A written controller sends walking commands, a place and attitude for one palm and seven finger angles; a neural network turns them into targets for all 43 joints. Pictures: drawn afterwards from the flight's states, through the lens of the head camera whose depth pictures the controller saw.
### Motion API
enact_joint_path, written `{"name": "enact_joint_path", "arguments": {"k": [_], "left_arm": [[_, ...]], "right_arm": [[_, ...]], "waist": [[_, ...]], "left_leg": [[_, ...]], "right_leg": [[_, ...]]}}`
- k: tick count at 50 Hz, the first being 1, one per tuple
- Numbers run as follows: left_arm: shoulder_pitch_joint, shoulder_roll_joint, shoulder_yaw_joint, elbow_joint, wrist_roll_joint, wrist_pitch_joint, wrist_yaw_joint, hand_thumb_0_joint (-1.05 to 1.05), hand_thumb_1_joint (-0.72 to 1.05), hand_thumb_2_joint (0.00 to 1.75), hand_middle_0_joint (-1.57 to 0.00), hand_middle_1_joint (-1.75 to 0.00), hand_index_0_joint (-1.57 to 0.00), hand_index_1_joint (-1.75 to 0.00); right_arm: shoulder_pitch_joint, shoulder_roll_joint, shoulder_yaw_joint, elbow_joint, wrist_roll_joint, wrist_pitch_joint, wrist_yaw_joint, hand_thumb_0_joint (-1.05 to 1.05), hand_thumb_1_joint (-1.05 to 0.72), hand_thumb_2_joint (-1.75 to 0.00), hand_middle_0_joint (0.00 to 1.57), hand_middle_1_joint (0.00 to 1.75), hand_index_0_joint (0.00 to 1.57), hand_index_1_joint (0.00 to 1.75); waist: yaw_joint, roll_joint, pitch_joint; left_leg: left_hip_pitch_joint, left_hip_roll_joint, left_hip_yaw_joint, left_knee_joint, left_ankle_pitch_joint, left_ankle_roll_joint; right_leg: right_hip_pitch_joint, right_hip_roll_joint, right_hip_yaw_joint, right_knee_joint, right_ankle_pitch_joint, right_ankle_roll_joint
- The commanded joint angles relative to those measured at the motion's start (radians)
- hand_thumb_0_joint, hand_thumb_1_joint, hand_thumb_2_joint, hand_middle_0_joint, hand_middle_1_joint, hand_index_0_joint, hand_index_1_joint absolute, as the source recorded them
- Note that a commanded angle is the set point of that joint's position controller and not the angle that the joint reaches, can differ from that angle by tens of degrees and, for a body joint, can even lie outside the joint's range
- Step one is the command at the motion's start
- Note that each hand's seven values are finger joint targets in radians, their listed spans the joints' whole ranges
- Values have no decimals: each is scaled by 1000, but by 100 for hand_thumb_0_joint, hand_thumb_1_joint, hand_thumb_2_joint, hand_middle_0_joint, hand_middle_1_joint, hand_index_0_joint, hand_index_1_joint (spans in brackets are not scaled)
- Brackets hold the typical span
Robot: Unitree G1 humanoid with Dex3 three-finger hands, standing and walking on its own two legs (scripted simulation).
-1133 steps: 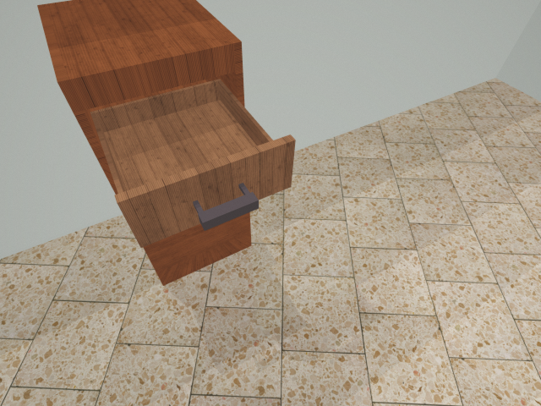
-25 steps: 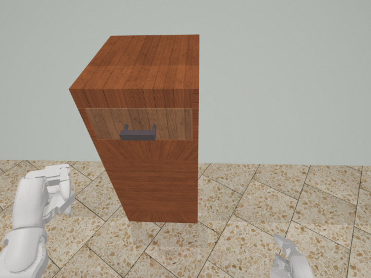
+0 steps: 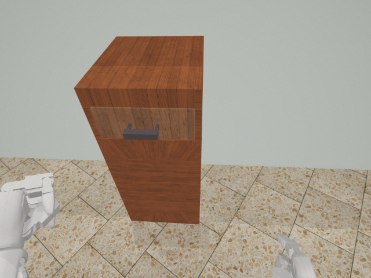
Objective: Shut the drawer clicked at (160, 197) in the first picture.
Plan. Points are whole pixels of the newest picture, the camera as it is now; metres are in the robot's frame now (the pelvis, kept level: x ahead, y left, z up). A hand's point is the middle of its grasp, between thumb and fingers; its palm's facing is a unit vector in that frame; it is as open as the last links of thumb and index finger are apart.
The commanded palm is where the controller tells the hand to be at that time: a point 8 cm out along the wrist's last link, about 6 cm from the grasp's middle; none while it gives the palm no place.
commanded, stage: step back with the hand held close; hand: left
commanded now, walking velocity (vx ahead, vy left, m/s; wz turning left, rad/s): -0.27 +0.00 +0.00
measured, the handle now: (142, 130) +0.57 +0.23 -0.03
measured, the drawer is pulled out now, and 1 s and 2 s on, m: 0.00 0.00 0.00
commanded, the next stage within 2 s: stop stepping back and stand still in 1.46 s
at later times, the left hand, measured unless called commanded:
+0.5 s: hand (30, 214) +0.16 +0.26 +0.17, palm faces +0.33 -0.79 -0.51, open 3.3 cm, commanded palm +0.10 +0.30 +0.17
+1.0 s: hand (0, 270) +0.08 +0.25 +0.17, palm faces +0.37 -0.76 -0.53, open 3.3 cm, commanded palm +0.01 +0.29 +0.17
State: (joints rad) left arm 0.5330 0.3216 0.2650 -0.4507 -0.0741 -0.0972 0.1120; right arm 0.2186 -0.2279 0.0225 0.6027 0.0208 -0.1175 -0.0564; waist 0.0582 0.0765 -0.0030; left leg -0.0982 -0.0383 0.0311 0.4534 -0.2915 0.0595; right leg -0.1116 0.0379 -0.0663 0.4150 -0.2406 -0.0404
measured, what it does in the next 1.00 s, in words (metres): shifts its weight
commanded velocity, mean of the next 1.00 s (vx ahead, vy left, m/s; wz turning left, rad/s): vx -0.30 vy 0.00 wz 0.01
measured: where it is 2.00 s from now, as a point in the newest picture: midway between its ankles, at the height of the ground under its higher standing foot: outside the picture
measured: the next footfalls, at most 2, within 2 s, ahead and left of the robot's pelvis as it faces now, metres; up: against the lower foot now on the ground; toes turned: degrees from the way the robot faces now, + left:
left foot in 1.18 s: -0.06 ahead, +0.11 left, +0.00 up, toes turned +1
right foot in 1.56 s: -0.26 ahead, -0.09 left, +0.00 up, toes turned -2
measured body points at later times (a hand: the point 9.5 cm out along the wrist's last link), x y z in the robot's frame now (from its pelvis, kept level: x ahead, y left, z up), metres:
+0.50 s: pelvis -0.03 +0.02 -0.01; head -0.02 +0.03 +0.44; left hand +0.13 +0.30 +0.19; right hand +0.13 -0.22 -0.08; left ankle -0.02 +0.08 -0.74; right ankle -0.01 -0.10 -0.74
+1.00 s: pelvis -0.11 +0.01 -0.02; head -0.09 +0.02 +0.43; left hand +0.06 +0.29 +0.20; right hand +0.07 -0.24 -0.08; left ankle -0.02 +0.08 -0.74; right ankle -0.05 -0.11 -0.74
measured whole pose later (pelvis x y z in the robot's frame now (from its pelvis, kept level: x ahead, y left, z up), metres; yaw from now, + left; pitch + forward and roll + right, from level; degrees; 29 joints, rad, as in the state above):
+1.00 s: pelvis -0.11 +0.01 -0.02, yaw +0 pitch +0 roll -2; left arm 0.60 0.43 0.45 -0.62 -0.01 -0.28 0.13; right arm 0.19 -0.23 -0.03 0.53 0.00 -0.08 -0.06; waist -0.01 0.01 0.05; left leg -0.45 -0.03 0.04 0.63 -0.21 0.08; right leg -0.39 0.06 0.02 0.60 -0.22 -0.01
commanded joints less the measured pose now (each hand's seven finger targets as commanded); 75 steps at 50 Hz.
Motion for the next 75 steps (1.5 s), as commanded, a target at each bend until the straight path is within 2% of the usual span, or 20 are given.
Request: {"name": "enact_joint_path", "arguments": {"k": [1,7,14,22,26,31,36,40,45,49,52,56,58,60,61,62,63,66,69,75], "left_arm": [[-142,278,266,-229,-3,-148,19,0,90,90,-140,-160,-140,-160],[52,137,147,-119,9,-150,-2,0,90,90,-140,-160,-140,-160],[108,247,241,-317,10,-168,25,0,90,90,-140,-160,-140,-160],[132,233,239,-343,21,-168,29,0,90,90,-140,-160,-140,-160],[84,206,230,-266,35,-171,29,0,90,90,-140,-160,-140,-160],[42,193,204,-249,37,-182,23,0,90,90,-140,-160,-140,-160],[62,229,214,-402,31,-206,31,0,90,90,-140,-160,-140,-160],[98,255,258,-436,41,-212,41,0,90,90,-140,-160,-140,-160],[95,239,285,-364,48,-228,34,0,90,90,-140,-160,-140,-160],[72,224,269,-294,49,-231,27,0,90,90,-140,-160,-140,-160],[30,229,237,-298,30,-234,41,0,90,90,-140,-160,-140,-160],[54,250,244,-322,29,-232,58,0,90,90,-140,-160,-140,-160],[81,270,255,-358,32,-232,64,0,90,90,-140,-160,-140,-160],[76,276,275,-429,61,-250,67,0,90,90,-140,-160,-140,-160],[52,280,279,-436,63,-246,68,0,90,90,-140,-160,-140,-160],[62,308,309,-470,64,-260,60,0,90,90,-140,-160,-140,-160],[53,300,313,-488,60,-260,63,0,90,90,-140,-160,-140,-160],[117,246,275,-488,27,-252,63,0,90,90,-140,-160,-140,-160],[140,200,220,-418,22,-249,41,0,90,90,-140,-160,-140,-160],[101,233,240,-378,4,-240,12,0,90,90,-140,-160,-140,-160]], "right_arm": [[-106,-108,-48,-158,-9,-31,-6,0,-90,-90,20,30,20,30],[-113,-125,-68,-166,-12,22,8,0,-90,-90,20,30,20,30],[-122,-120,-83,-227,-2,54,0,0,-90,-90,20,30,20,30],[-94,-125,-90,-219,-20,28,-14,0,-90,-90,20,30,20,30],[-84,-122,-91,-203,-27,12,-12,0,-90,-90,20,30,20,30],[-82,-130,-85,-207,-14,12,-13,0,-90,-90,20,30,20,30],[-90,-129,-84,-222,-16,4,-8,0,-90,-90,20,30,20,30],[-108,-133,-78,-238,-19,-1,-15,0,-90,-90,20,30,20,30],[-97,-132,-90,-225,-21,-14,-21,0,-90,-90,20,30,20,30],[-85,-133,-105,-212,-15,-10,-14,0,-90,-90,20,30,20,30],[-57,-115,-116,-178,-15,9,5,0,-90,-90,20,30,20,30],[-84,-84,-98,-179,-14,29,7,0,-90,-90,20,30,20,30],[-96,-96,-89,-172,-14,30,-9,0,-90,-90,20,30,20,30],[-108,-132,-93,-190,-26,-2,-20,0,-90,-90,20,30,20,30],[-79,-99,-93,-180,-34,-23,-19,0,-90,-90,20,30,20,30],[-65,-110,-103,-170,-42,-48,-14,0,-90,-90,20,30,20,30],[-62,-107,-107,-172,-47,-62,-12,0,-90,-90,20,30,20,30],[-35,-102,-111,-125,-41,-90,-4,0,-90,-90,20,30,20,30],[-27,-93,-97,-78,-44,-100,12,0,-90,-90,20,30,20,30],[-82,-99,-87,-84,-59,-79,15,0,-90,-90,20,30,20,30]], "waist": [[-51,-128,27],[-56,-23,-43],[-48,-91,-202],[-45,87,-135],[-56,21,-26],[-75,-139,-7],[-70,-54,-173],[-64,70,-150],[-63,63,-94],[-75,-94,-40],[-87,-248,-32],[-83,-255,-81],[-85,-108,-61],[-76,248,-88],[-76,224,-115],[-82,264,-185],[-79,178,-153],[-59,70,-182],[-71,104,-202],[-49,157,-222]], "left_leg": [[-107,77,-108,-25,136,-3],[-100,112,-103,-56,275,-5],[-166,121,-127,-19,360,-11],[-227,218,-207,-110,480,-4],[-416,272,-238,-193,124,44],[-424,157,-192,-72,-28,27],[-261,133,-169,-15,68,12],[-459,183,-225,-125,-109,41],[-637,221,-249,-169,-264,64],[-609,154,-198,-29,-322,43],[-312,39,-101,340,-163,-41],[-237,41,-70,332,-105,-42],[-233,64,-93,37,-58,-25],[-487,305,-374,-189,-26,90],[-445,342,-360,-171,148,110],[-489,394,-401,-239,2,129],[-490,400,-423,-233,-11,144],[-121,325,-271,-96,455,94],[55,301,-241,-89,625,70],[-17,276,-193,-160,367,31]], "right_leg": [[-42,-147,232,-115,265,-11],[-29,-133,156,-45,320,14],[72,-142,154,48,433,3],[-21,-54,97,208,115,31],[0,-40,115,277,-45,39],[-20,-91,226,98,231,13],[-54,-105,229,66,206,6],[73,-35,174,171,173,36],[142,-8,160,265,143,43],[-9,-84,288,122,12,10],[-383,-295,476,-176,-258,-101],[-359,-288,300,-128,-21,-89],[-331,-194,224,-16,-24,-28],[-115,6,98,382,48,56],[-155,18,112,497,-73,58],[-114,34,133,667,-188,60],[-155,40,159,745,-209,55],[-340,6,102,520,-283,55],[-364,12,72,349,-270,63],[-152,21,30,33,-174,49]]}}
